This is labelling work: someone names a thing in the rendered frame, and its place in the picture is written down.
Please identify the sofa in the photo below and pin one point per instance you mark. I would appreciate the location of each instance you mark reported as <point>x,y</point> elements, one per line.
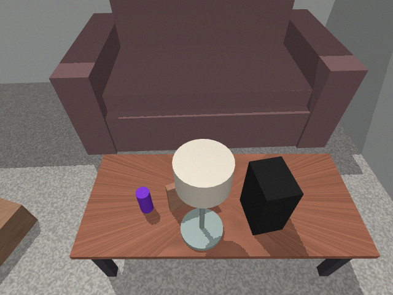
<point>156,74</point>

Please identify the desk lamp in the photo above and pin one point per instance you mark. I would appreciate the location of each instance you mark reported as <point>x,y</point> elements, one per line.
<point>203,173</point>

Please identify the coffee table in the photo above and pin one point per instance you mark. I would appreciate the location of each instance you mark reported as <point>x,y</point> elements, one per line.
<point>324,225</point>

